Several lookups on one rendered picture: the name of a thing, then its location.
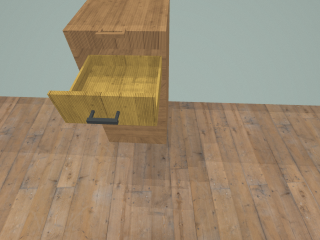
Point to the cabinet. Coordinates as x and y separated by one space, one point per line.
146 24

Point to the handle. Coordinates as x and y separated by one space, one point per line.
106 121
115 35

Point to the drawer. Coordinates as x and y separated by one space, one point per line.
130 84

